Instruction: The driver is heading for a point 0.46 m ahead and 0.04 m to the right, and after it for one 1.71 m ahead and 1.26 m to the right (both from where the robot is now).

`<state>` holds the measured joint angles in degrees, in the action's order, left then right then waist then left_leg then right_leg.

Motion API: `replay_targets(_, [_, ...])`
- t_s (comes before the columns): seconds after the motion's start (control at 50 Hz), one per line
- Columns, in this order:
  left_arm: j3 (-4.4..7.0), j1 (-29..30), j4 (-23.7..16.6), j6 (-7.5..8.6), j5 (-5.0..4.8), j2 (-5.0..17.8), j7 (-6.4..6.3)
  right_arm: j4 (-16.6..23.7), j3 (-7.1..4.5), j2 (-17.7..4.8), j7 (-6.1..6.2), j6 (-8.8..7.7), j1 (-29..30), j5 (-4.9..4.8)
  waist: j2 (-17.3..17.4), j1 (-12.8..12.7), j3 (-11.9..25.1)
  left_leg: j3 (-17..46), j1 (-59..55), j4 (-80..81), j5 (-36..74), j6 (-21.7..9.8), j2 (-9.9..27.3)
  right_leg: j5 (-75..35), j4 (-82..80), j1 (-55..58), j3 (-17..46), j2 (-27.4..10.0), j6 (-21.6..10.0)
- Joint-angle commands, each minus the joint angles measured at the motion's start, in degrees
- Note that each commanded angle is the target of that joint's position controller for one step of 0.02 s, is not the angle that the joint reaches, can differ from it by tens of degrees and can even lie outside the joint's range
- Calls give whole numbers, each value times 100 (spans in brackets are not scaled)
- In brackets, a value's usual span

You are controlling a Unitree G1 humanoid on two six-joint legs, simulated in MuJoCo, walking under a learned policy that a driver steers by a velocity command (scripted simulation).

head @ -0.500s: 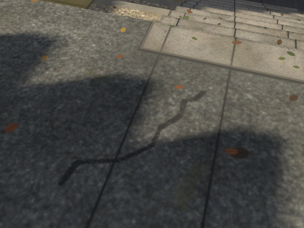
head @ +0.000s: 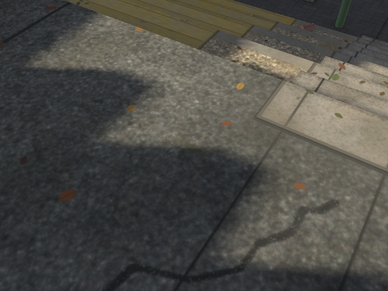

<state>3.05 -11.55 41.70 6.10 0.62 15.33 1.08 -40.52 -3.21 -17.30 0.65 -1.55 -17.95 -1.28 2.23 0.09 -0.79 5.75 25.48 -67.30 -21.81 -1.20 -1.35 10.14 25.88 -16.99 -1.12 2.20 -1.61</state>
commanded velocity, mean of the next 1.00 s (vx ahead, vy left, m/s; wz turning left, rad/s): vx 0.35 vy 0.00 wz -0.16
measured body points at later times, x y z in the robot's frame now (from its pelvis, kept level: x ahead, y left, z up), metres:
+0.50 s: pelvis +0.24 +0.07 +0.00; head +0.27 +0.09 +0.45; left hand +0.31 +0.35 -0.13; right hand +0.39 -0.19 -0.09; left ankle +0.27 +0.16 -0.74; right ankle +0.19 -0.09 -0.65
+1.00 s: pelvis +0.40 +0.04 -0.01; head +0.45 +0.02 +0.44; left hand +0.62 +0.28 -0.09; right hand +0.50 -0.26 -0.12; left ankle +0.38 +0.20 -0.65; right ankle +0.47 -0.05 -0.74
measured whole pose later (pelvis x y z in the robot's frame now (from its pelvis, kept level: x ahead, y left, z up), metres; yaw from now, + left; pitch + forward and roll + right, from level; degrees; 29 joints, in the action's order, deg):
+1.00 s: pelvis +0.40 +0.04 -0.01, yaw -14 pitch +3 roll +1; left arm 3.9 -9.6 36.3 0.0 -0.2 17.2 0.7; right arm -41.9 -2.9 -17.1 1.4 -0.2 -6.4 0.3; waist 0.6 -0.9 -3.7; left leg 2.7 28.6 -66.3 -27.5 2.7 -0.8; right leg 5.5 27.8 -24.9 2.1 4.5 -4.5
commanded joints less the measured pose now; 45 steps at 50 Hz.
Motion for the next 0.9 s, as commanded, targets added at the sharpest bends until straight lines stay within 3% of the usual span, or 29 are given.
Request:
replay_targets(0.02, [124,-260,-118,72,-22,552,3,470,-107,-327,-45,-95,115,6,-839,-62,68,123,1217,290,325,42,529,-331,-1470,1028,1717,-1504,-1001])
replay_targets(0.1, [202,-389,76,61,-106,880,-14,632,16,-128,-91,-147,689,101,-667,-152,-2,-149,1305,1569,1063,144,704,-1011,-1741,1050,1183,-1534,-1153])
replay_targets(0.18, [216,-659,259,-34,-173,1062,-29,748,78,-64,-186,-247,1393,55,-677,-414,-87,-440,768,2875,1984,158,567,-1137,-1731,1003,642,-1374,-972])
replay_targets(0.24, [225,-940,434,-113,-226,1149,-25,889,53,-168,-242,-272,1768,1,-738,-489,-175,-485,607,3348,1943,59,469,-1105,-1606,1302,689,-1580,-893])
replay_targets(0.28, [244,-961,512,-173,-254,1223,-41,934,16,-273,-273,-287,1791,0,-791,-377,-191,-517,404,3614,1649,-99,406,-1331,-1412,1533,723,-1728,-799])
replay_targets(0.32, [232,-844,535,-230,-273,1241,-72,718,-121,-503,-248,-289,1063,57,-707,113,213,-740,-828,4021,1647,-323,169,-2551,-517,1460,429,-1535,-591])
replay_targets(0.34, [159,-879,523,-230,-222,1065,-86,478,-264,-779,-194,-272,237,83,-544,479,756,-635,-2067,4023,1694,-496,254,-2708,568,1026,151,-1235,-408])
replay_targets(0.36, [-11,-888,322,-195,-8,666,-98,336,-383,-1275,-109,-223,-772,146,439,794,1622,905,-3678,3906,1975,-905,1563,-788,2555,-217,-159,-836,-134])
replay_targets(0.38, [-131,-1454,257,-88,-118,260,-72,314,-392,-1492,-142,-207,-790,166,1682,440,2079,3275,-4697,4720,677,-1685,2472,2338,4058,-2077,249,-31,59])
replay_targets(0.4, [28,-1061,326,-40,-262,908,-49,334,-266,-948,-167,-236,-636,111,825,625,1484,3074,-4190,4973,26,-1496,2322,2237,4620,-2653,753,-341,16])
replay_targets(0.42, [86,-671,208,-24,-341,1037,-29,344,-187,-745,-174,-271,-304,90,606,529,824,2231,-3522,5074,245,-1288,2136,1667,4570,-2806,709,-554,-55])
replay_targets(0.44, [79,-523,224,-51,-295,938,-52,356,-132,-582,-194,-300,53,112,251,339,527,1653,-2886,5235,702,-1159,1875,1174,4346,-2572,634,-778,-18])
replay_targets(0.46, [101,-489,229,-101,-222,880,-61,349,-98,-431,-213,-333,312,136,276,189,268,1201,-2419,5433,1084,-1095,1675,829,4074,-2392,643,-902,38])
replay_targets(0.48, [103,-628,274,-173,-223,789,-55,319,-89,-375,-212,-381,448,178,410,33,222,861,-2082,5618,1369,-1038,1569,566,3991,-2063,691,-993,88])
replay_targets(0.56, [114,-682,273,-369,-163,539,-129,104,-141,-446,-142,-518,654,274,204,-216,47,-371,-1585,5616,4480,-1038,1489,84,3594,-1824,708,-763,380])
replay_targets(0.6, [94,-442,136,-376,-123,455,-102,46,-155,-518,-46,-460,741,261,210,-199,18,-854,-1571,5594,4712,-947,1366,-524,2855,-1774,551,-728,427])
replay_targets(0.66, [24,149,-127,-374,-89,283,32,-58,-180,-663,79,-339,646,214,170,55,36,-1260,-1715,5498,4686,-858,1302,-1299,1742,-1477,220,-657,379])
replay_targets(0.76, [122,444,-541,-424,-74,504,243,-202,-272,-875,163,-76,555,56,189,116,134,-1261,-2545,4777,4881,-806,1690,-572,1091,-1534,15,-542,95])
replay_targets(0.8, [210,121,-575,-428,-70,653,283,-152,-310,-929,220,28,698,-15,240,-75,307,-1310,-2595,3966,5507,-666,1657,-106,839,-1098,-208,-293,-115])
replay_targets(0.82, [300,-356,-479,-399,-74,788,255,-126,-293,-861,242,71,753,-36,82,-321,553,-1481,-2463,3116,5493,-479,1409,-538,311,-421,-322,-64,-283])
replay_targets(0.84, [449,-802,-440,-383,-47,1209,138,-110,-254,-775,233,45,506,45,-494,-488,922,-1577,-1753,1862,4333,-102,939,-2601,-52,728,340,-335,-582])
replay_targets(0.86, [541,-815,-546,-428,-22,1792,-7,65,-74,-209,151,-16,95,404,-1910,-63,1369,-1551,239,-79,-926,347,25,-5771,457,2369,2285,-1787,-1498])
replay_targets(0.88, [456,-801,-749,-411,67,1627,3,61,-36,-385,35,-79,-31,308,-1597,-190,2486,-210,951,-1303,-1963,468,-431,-4871,34,3000,3896,-2487,-2450])
replay_targets(0.9, [408,-469,-871,-426,8,1329,27,74,-128,-730,-21,-72,376,108,-845,-353,2156,143,1206,-1373,-1494,386,-97,-3879,-198,2630,3334,-2200,-2204])
Keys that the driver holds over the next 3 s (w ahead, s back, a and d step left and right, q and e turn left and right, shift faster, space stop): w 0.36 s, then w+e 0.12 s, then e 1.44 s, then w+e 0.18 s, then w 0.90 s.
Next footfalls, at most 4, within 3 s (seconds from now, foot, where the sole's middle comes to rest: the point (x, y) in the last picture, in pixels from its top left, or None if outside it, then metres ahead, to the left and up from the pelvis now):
0.34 left None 0.32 0.16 -0.77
0.84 right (224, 284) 0.51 -0.06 -0.77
1.28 left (157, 275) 0.55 0.17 -0.77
1.70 right None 0.38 -0.03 -0.77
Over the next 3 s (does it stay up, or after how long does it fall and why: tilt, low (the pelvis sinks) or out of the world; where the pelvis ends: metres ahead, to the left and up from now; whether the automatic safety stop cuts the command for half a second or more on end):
stays up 0.58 -0.29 0.00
